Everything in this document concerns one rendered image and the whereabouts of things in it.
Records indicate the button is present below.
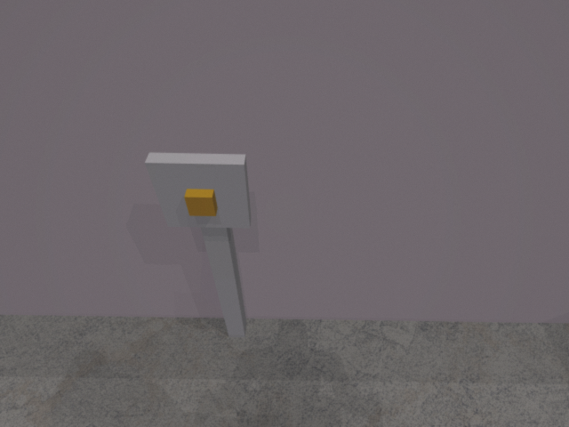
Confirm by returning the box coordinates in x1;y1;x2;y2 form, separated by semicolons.
184;189;218;216

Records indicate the panel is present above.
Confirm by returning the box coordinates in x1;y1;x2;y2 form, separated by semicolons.
145;152;251;337

